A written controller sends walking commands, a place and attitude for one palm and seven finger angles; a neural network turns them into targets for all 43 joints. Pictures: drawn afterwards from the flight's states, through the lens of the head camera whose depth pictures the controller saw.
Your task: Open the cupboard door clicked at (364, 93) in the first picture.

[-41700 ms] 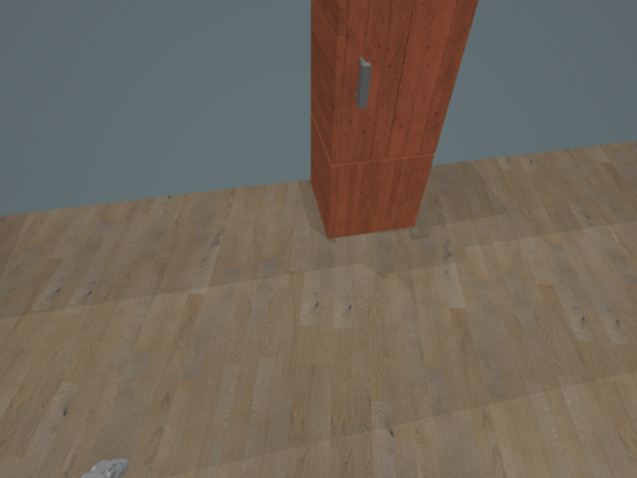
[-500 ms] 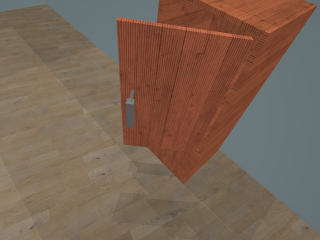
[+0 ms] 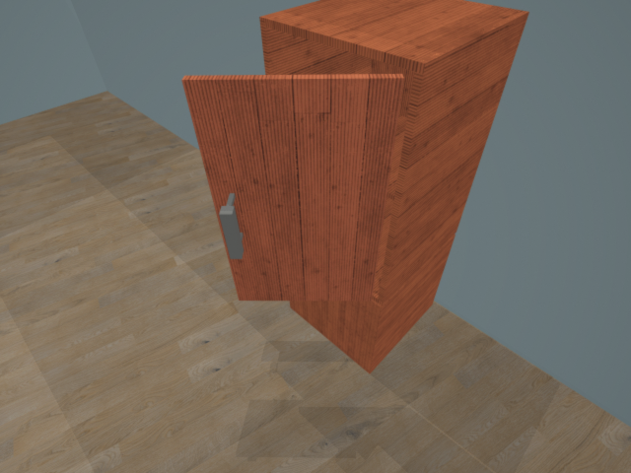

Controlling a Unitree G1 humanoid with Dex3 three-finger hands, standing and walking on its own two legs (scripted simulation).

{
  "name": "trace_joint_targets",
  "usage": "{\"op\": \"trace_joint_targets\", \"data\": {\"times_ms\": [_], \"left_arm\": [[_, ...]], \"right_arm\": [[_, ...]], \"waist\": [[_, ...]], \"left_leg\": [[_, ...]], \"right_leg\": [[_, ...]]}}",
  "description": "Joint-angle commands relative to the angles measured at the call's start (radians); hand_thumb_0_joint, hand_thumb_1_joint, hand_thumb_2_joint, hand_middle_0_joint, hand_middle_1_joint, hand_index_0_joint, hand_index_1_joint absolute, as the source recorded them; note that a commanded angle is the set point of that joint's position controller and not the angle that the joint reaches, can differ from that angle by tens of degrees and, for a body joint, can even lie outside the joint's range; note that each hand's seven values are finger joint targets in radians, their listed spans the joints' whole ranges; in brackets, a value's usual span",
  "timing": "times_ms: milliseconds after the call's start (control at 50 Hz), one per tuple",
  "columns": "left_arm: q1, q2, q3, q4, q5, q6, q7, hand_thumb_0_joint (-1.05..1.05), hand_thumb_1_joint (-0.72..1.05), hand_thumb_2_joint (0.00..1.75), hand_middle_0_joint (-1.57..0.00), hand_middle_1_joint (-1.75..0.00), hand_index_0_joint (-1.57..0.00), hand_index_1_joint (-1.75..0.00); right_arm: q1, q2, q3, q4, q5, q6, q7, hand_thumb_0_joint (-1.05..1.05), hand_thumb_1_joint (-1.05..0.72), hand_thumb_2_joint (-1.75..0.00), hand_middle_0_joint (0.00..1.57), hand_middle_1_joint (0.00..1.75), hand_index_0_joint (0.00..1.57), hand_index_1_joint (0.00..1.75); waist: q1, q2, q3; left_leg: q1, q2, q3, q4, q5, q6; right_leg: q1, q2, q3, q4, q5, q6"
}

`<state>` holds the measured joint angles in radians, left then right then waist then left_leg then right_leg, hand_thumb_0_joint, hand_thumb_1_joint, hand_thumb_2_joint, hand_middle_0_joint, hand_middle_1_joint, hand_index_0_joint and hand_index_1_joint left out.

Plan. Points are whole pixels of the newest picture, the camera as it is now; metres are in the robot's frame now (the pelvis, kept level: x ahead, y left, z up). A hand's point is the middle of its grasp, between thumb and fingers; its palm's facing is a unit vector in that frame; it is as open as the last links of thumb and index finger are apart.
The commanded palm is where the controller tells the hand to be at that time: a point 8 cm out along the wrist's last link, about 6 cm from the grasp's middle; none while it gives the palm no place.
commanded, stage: come to a stop and stand still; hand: left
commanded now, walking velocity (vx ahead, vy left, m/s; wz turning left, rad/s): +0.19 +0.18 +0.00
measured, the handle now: (234, 226) +0.60 +0.20 -0.05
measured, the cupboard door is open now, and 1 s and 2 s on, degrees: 43 43 43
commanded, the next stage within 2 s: look again from close up in 1.10 s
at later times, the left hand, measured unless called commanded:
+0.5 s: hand out of the picture -0.02 +0.19 -0.19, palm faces +0.10 -0.99 -0.12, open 7.4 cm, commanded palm none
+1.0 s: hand out of the picture +0.04 +0.18 -0.18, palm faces +0.06 -0.97 -0.23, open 7.3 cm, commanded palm none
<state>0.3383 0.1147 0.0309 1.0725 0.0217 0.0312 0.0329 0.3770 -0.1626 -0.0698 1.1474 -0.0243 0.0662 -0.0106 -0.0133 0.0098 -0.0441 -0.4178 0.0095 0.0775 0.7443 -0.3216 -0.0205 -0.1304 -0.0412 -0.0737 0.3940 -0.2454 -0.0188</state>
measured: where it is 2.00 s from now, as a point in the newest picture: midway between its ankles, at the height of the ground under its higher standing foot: outside the picture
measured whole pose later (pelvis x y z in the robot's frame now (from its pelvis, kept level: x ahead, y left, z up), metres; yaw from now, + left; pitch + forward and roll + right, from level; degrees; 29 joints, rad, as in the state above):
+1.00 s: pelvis +0.01 +0.00 -0.01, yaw +1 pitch +0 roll -1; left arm 0.22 0.15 0.02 1.08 0.01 -0.01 0.05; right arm 0.25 -0.16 -0.03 1.15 -0.01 0.03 -0.04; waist -0.01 0.04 0.05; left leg -0.21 0.07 0.06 0.54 -0.31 -0.02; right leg -0.18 0.00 -0.13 0.50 -0.32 -0.04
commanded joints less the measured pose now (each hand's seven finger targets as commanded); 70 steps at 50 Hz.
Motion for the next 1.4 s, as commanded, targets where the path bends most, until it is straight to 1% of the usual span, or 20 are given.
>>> {"op": "trace_joint_targets", "data": {"times_ms": [0, 80, 220, 260, 300, 340, 380, 500, 660, 740, 780, 800, 840, 920, 1060, 1160, 1180, 1240, 1300, 1380], "left_arm": [[-0.069, 0.14, 0.023, -0.074, -0.006, -0.055, 0.003, 0.0, 0.9, 0.9, -0.2, -0.3, -0.2, -0.3], [0.07, 0.126, 0.028, -0.029, -0.002, -0.067, 0.0, 0.0, 0.9, 0.9, -0.2, -0.3, -0.2, -0.3], [0.098, 0.124, 0.03, -0.016, 0.012, -0.061, -0.001, 0.0, 0.9, 0.9, -0.2, -0.3, -0.2, -0.3], [0.076, 0.121, 0.027, -0.003, 0.004, -0.058, -0.001, 0.0, 0.9, 0.9, -0.2, -0.3, -0.2, -0.3], [0.09, 0.072, 0.015, 0.007, -0.007, -0.055, -0.002, 0.0, 0.9, 0.9, -0.2, -0.3, -0.2, -0.3], [0.103, 0.034, 0.007, 0.014, -0.006, -0.046, 0.004, 0.0, 0.9, 0.9, -0.2, -0.3, -0.2, -0.3], [0.076, 0.032, 0.002, 0.035, -0.004, -0.034, 0.006, 0.0, 0.9, 0.9, -0.2, -0.3, -0.2, -0.3], [0.084, 0.069, -0.005, 0.067, -0.005, -0.021, 0.003, 0.0, 0.9, 0.9, -0.2, -0.3, -0.2, -0.3], [-0.01, 0.091, 0.026, -0.029, 0.003, 0.015, -0.007, 0.0, 0.9, 0.9, -0.2, -0.3, -0.2, -0.3], [0.054, 0.091, 0.028, -0.016, 0.003, -0.007, -0.012, 0.0, 0.9, 0.9, -0.2, -0.3, -0.2, -0.3], [0.034, 0.176, 0.031, -0.016, 0.007, -0.027, -0.002, 0.0, 0.9, 0.9, -0.2, -0.3, -0.2, -0.3], [0.0, 0.199, 0.026, -0.019, 0.0, -0.032, -0.002, 0.0, 0.9, 0.9, -0.2, -0.3, -0.2, -0.3], [-0.028, 0.178, 0.019, -0.023, -0.001, -0.039, 0.004, 0.0, 0.9, 0.9, -0.2, -0.3, -0.2, -0.3], [-0.05, 0.16, 0.01, -0.018, -0.007, -0.05, 0.009, 0.0, 0.9, 0.9, -0.2, -0.3, -0.2, -0.3], [-0.07, 0.168, 0.02, -0.016, -0.008, -0.035, 0.009, 0.0, 0.9, 0.9, -0.2, -0.3, -0.2, -0.3], [-0.05, 0.145, 0.007, 0.001, -0.008, -0.035, 0.006, 0.0, 0.9, 0.9, -0.2, -0.3, -0.2, -0.3], [-0.059, 0.359, -0.003, -0.081, 0.002, -0.072, 0.014, 0.0, 0.9, 0.9, -0.2, -0.3, -0.2, -0.3], [-0.006, 0.218, 0.009, -0.08, -0.009, -0.076, 0.023, 0.0, 0.9, 0.9, -0.2, -0.3, -0.2, -0.3], [-0.009, 0.181, 0.0, -0.097, -0.002, -0.055, 0.018, 0.0, 0.9, 0.9, -0.2, -0.3, -0.2, -0.3], [-0.01, 0.172, -0.005, -0.116, -0.001, -0.043, 0.014, 0.0, 0.9, 0.9, -0.2, -0.3, -0.2, -0.3]], "right_arm": [[0.083, -0.047, -0.011, -0.043, -0.008, -0.025, 0.017, 0.0, -0.9, -0.9, 0.2, 0.3, 0.2, 0.3], [0.017, -0.049, -0.014, -0.081, -0.009, -0.04, 0.016, 0.0, -0.9, -0.9, 0.2, 0.3, 0.2, 0.3], [-0.068, -0.007, 0.012, -0.105, 0.009, -0.061, 0.001, 0.0, -0.9, -0.9, 0.2, 0.3, 0.2, 0.3], [-0.02, 0.01, 0.022, -0.076, 0.011, -0.072, -0.008, 0.0, -0.9, -0.9, 0.2, 0.3, 0.2, 0.3], [0.036, -0.028, 0.024, -0.044, 0.013, -0.098, -0.019, 0.0, -0.9, -0.9, 0.2, 0.3, 0.2, 0.3], [0.003, -0.095, 0.02, -0.047, 0.009, -0.096, -0.029, 0.0, -0.9, -0.9, 0.2, 0.3, 0.2, 0.3], [-0.035, -0.079, 0.031, -0.034, 0.008, -0.094, -0.037, 0.0, -0.9, -0.9, 0.2, 0.3, 0.2, 0.3], [-0.059, -0.085, 0.033, -0.03, 0.014, -0.09, -0.052, 0.0, -0.9, -0.9, 0.2, 0.3, 0.2, 0.3], [-0.083, -0.15, -0.002, -0.056, -0.001, -0.073, -0.063, 0.0, -0.9, -0.9, 0.2, 0.3, 0.2, 0.3], [-0.152, -0.138, 0.003, -0.068, 0.001, -0.07, -0.046, 0.0, -0.9, -0.9, 0.2, 0.3, 0.2, 0.3], [-0.12, -0.058, 0.016, -0.076, 0.016, -0.064, -0.035, 0.0, -0.9, -0.9, 0.2, 0.3, 0.2, 0.3], [-0.118, -0.037, 0.024, -0.076, 0.016, -0.055, -0.029, 0.0, -0.9, -0.9, 0.2, 0.3, 0.2, 0.3], [-0.143, -0.031, 0.029, -0.07, 0.009, -0.044, -0.028, 0.0, -0.9, -0.9, 0.2, 0.3, 0.2, 0.3], [-0.088, -0.035, 0.038, -0.027, 0.014, -0.054, -0.029, 0.0, -0.9, -0.9, 0.2, 0.3, 0.2, 0.3], [-0.077, -0.055, 0.038, -0.017, 0.011, -0.056, -0.027, 0.0, -0.9, -0.9, 0.2, 0.3, 0.2, 0.3], [-0.083, -0.059, 0.042, -0.024, 0.011, -0.062, -0.025, 0.0, -0.9, -0.9, 0.2, 0.3, 0.2, 0.3], [-0.142, -0.235, 0.032, -0.154, 0.0, -0.078, -0.009, 0.0, -0.9, -0.9, 0.2, 0.3, 0.2, 0.3], [-0.099, -0.101, 0.025, -0.165, 0.004, -0.103, -0.022, 0.0, -0.9, -0.9, 0.2, 0.3, 0.2, 0.3], [-0.079, -0.088, 0.027, -0.18, 0.002, -0.088, -0.016, 0.0, -0.9, -0.9, 0.2, 0.3, 0.2, 0.3], [-0.099, -0.124, 0.026, -0.189, 0.002, -0.088, -0.016, 0.0, -0.9, -0.9, 0.2, 0.3, 0.2, 0.3]], "waist": [[-0.039, -0.176, 0.227], [0.026, -0.167, 0.204], [0.055, -0.193, 0.139], [0.027, -0.178, 0.097], [0.018, -0.016, 0.037], [0.034, 0.087, 0.032], [0.031, 0.169, 0.094], [0.018, 0.046, 0.083], [0.004, 0.135, 0.09], [0.055, 0.093, 0.031], [0.029, -0.192, 0.007], [0.02, -0.218, 0.035], [0.022, -0.249, 0.061], [0.014, -0.128, 0.063], [0.02, 0.008, 0.109], [0.022, -0.02, 0.104], [0.0, 0.004, 0.219], [0.013, 0.001, -0.107], [0.004, -0.121, -0.024], [0.015, -0.003, 0.077]], "left_leg": [[-0.081, 0.04, -0.039, 0.278, 0.099, -0.019], [-0.178, 0.051, -0.033, 0.253, 0.102, -0.03], [0.014, 0.045, -0.014, -0.107, -0.052, -0.016], [0.186, 0.022, 0.004, -0.301, 0.077, -0.012], [0.349, 0.099, -0.065, -0.381, 0.328, 0.015], [0.302, 0.231, -0.147, -0.37, 0.441, 0.076], [0.25, 0.2, -0.133, -0.401, 0.518, 0.074], [0.333, 0.173, -0.094, -0.359, 0.721, 0.056], [0.294, 0.316, -0.202, -0.411, 0.706, 0.192], [0.214, 0.21, -0.117, -0.317, 0.47, 0.112], [0.128, 0.069, -0.005, -0.206, 0.107, 0.021], [0.124, 0.041, 0.004, -0.176, -0.074, 0.002], [0.118, 0.059, -0.027, -0.108, -0.122, 0.0], [0.145, 0.071, -0.033, -0.183, -0.014, -0.005], [0.26, 0.102, -0.041, -0.311, 0.253, 0.003], [0.259, 0.108, -0.056, -0.365, 0.217, 0.016], [0.186, 0.054, -0.112, -0.347, 0.236, 0.036], [0.219, 0.065, -0.075, -0.237, 0.292, 0.04], [0.193, 0.057, -0.061, -0.242, 0.22, 0.046], [0.178, 0.099, -0.097, -0.292, 0.324, 0.066]], "right_leg": [[-0.257, -0.219, 0.196, -0.324, -0.281, -0.039], [-0.07, -0.231, 0.209, -0.275, -0.21, -0.067], [-0.027, -0.231, 0.212, -0.185, 0.004, -0.124], [-0.071, -0.183, 0.154, -0.095, 0.112, -0.088], [-0.125, -0.092, 0.089, 0.035, 0.164, -0.021], [-0.116, -0.057, 0.033, 0.039, -0.017, 0.017], [-0.089, -0.051, 0.015, 0.064, 0.027, 0.028], [-0.056, -0.058, 0.015, 0.052, 0.188, 0.039], [-0.202, -0.036, 0.046, 0.363, -0.234, 0.027], [-0.024, -0.027, 0.024, 0.077, 0.069, 0.026], [0.049, -0.192, 0.189, -0.039, 0.37, -0.02], [-0.004, -0.261, 0.208, -0.078, 0.356, -0.066], [-0.019, -0.226, 0.194, -0.076, 0.443, -0.094], [0.025, -0.213, 0.155, -0.023, 0.531, -0.102], [-0.073, -0.141, 0.116, -0.033, 0.253, -0.031], [-0.064, -0.109, 0.096, -0.065, 0.125, -0.009], [-0.091, -0.07, 0.097, -0.028, 0.18, -0.023], [0.068, -0.151, 0.123, 0.081, 0.453, -0.053], [-0.016, -0.13, 0.096, 0.059, 0.288, -0.041], [-0.093, -0.075, 0.057, 0.075, 0.152, -0.016]]}}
